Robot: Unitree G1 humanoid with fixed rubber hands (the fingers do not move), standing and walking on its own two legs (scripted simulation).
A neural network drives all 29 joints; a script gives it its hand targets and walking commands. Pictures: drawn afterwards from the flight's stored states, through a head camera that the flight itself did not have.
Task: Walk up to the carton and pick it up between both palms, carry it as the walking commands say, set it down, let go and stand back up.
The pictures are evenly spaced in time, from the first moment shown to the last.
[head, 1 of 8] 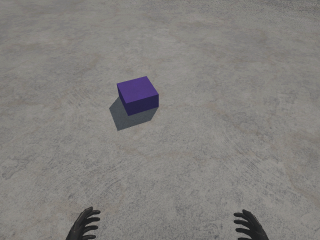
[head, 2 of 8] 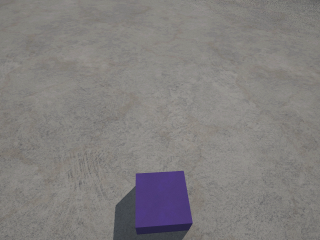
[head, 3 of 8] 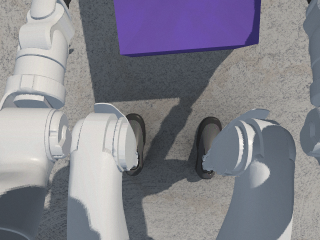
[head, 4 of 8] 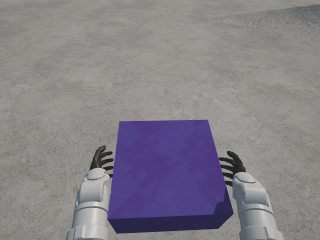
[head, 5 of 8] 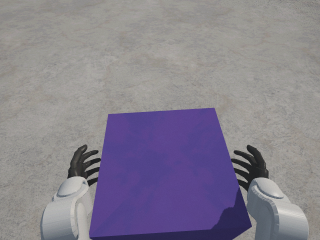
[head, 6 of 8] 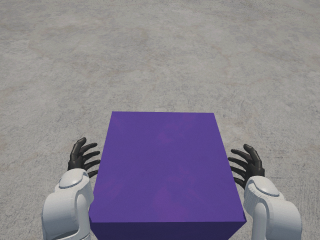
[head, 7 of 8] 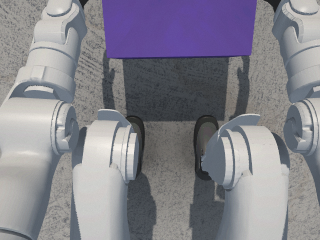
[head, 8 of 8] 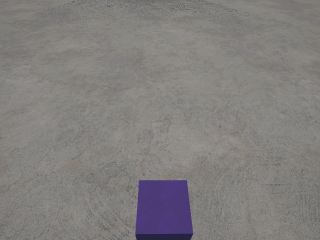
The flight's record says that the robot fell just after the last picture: no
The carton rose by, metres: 0.73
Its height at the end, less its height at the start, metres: +0.00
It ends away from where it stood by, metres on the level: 1.78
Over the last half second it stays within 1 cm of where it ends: yes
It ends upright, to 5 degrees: yes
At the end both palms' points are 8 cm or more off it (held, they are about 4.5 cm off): yes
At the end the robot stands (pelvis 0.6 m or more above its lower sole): yes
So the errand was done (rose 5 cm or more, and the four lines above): yes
